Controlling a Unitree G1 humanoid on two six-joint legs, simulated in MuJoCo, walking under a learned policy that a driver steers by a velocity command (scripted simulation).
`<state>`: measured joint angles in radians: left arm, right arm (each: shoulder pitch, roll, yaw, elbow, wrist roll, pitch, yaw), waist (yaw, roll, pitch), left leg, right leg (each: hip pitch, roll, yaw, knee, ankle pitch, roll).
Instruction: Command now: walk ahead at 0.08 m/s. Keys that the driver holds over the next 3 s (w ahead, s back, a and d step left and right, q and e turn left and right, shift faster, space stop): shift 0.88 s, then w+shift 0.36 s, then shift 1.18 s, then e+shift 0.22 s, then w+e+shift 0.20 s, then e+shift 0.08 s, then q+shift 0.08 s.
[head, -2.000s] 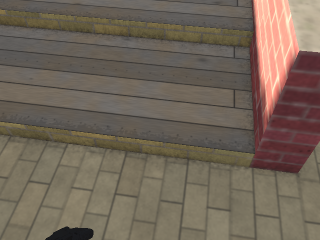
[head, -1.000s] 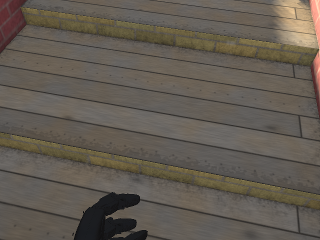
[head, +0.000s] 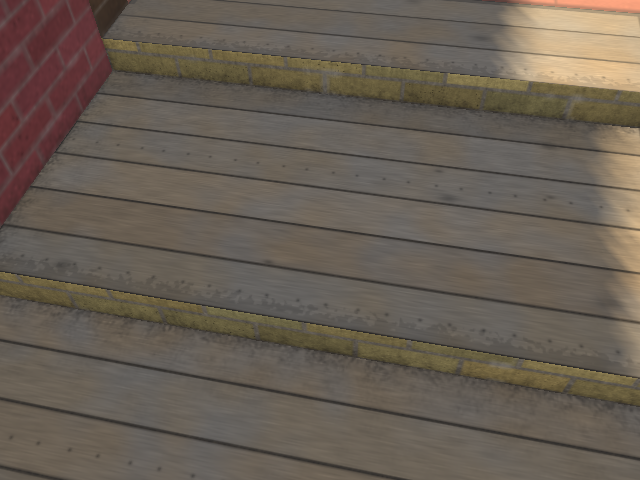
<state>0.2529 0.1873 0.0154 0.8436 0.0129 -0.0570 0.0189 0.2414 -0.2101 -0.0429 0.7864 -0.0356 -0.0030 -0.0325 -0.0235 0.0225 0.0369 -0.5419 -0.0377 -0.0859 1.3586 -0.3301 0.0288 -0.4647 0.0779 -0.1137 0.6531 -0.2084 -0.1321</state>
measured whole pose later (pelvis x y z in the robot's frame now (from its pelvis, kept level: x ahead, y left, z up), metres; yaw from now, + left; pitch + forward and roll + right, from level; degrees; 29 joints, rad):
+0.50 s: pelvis +0.05 +0.01 +0.03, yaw +0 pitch +0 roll +1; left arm 0.26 0.18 0.01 0.91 0.01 -0.02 0.03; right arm 0.35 -0.16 -0.01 0.98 -0.01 -0.01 -0.04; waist 0.01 -0.01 -0.03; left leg -0.17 -0.01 0.01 0.39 -0.22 0.00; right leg -0.24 0.07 -0.07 0.36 -0.14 -0.11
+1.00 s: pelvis +0.08 +0.01 +0.03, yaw +0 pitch +1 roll +0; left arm 0.35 0.18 0.02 1.04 0.01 -0.02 0.03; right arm 0.35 -0.16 0.00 1.09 -0.03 0.01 -0.01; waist 0.02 -0.01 -0.05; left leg -0.24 -0.01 0.04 0.64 -0.44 0.06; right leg -0.19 0.09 -0.05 0.37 -0.28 -0.14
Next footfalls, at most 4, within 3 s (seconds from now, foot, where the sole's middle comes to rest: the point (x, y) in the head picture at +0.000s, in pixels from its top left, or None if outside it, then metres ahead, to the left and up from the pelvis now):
0.30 left None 0.08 0.13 -0.75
1.32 left None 0.23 0.19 -0.75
1.72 right None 0.46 0.02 -0.75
1.98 left None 0.38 0.22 -0.75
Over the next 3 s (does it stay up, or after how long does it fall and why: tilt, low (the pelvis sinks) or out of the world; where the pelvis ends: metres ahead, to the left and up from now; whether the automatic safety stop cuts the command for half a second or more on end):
stays up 0.48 0.01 0.03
